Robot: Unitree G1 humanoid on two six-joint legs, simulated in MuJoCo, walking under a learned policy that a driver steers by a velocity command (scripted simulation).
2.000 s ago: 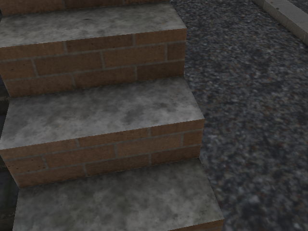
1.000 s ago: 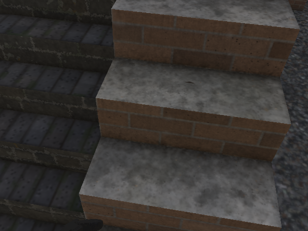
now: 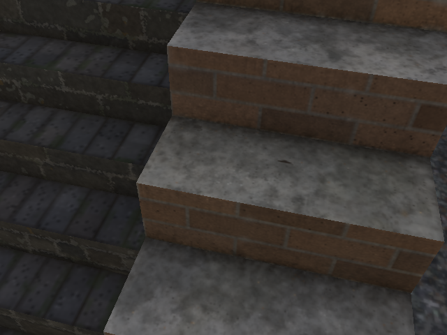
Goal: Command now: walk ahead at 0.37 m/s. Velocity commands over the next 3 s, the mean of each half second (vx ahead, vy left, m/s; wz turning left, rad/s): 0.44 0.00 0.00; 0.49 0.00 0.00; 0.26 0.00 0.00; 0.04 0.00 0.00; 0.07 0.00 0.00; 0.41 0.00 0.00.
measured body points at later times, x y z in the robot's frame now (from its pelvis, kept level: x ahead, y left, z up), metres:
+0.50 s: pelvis +0.13 -0.02 +0.05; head +0.15 -0.02 +0.50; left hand +0.06 +0.23 -0.09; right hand +0.42 -0.23 +0.01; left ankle +0.12 +0.10 -0.38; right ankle -0.08 -0.08 -0.67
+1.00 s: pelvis +0.30 -0.11 +0.24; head +0.27 -0.15 +0.69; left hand +0.38 +0.13 +0.14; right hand +0.36 -0.37 +0.08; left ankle +0.21 +0.07 -0.46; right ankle +0.38 -0.23 -0.34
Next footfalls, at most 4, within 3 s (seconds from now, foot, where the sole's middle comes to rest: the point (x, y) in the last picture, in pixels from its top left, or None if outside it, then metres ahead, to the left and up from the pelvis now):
0.64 left None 0.25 0.11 -0.57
0.94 right None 0.42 -0.23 -0.38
1.38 left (236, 304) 0.48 0.01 -0.38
1.66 right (334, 320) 0.45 -0.20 -0.38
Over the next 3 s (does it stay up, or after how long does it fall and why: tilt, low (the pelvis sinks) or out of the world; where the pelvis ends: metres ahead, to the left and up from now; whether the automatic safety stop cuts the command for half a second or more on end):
stays up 0.59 -0.07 0.41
